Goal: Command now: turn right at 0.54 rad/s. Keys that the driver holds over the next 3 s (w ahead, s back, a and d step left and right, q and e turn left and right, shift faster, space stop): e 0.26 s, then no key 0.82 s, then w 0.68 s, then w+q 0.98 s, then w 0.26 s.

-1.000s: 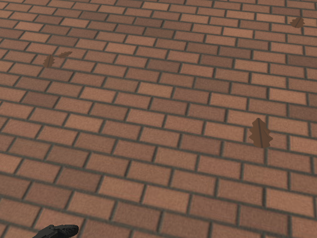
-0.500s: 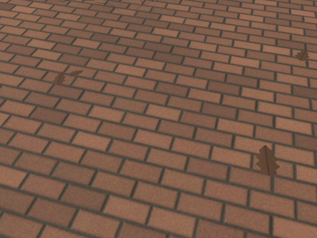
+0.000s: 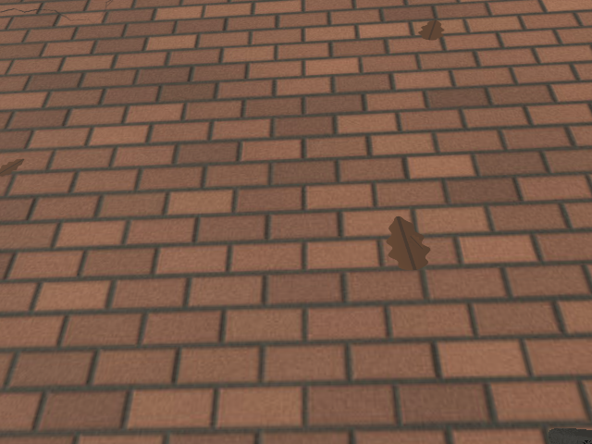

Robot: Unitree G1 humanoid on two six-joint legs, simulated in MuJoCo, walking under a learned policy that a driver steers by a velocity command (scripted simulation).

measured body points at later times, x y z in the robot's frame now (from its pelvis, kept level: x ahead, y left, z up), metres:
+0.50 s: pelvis +0.01 +0.04 +0.00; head +0.05 +0.06 +0.45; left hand +0.23 +0.28 -0.11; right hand +0.09 -0.25 -0.09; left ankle +0.05 +0.15 -0.74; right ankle -0.05 -0.10 -0.67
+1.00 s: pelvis +0.00 +0.01 -0.01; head +0.01 +0.00 +0.44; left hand +0.20 +0.19 -0.11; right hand +0.03 -0.27 -0.13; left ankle +0.05 +0.15 -0.74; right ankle -0.04 -0.09 -0.74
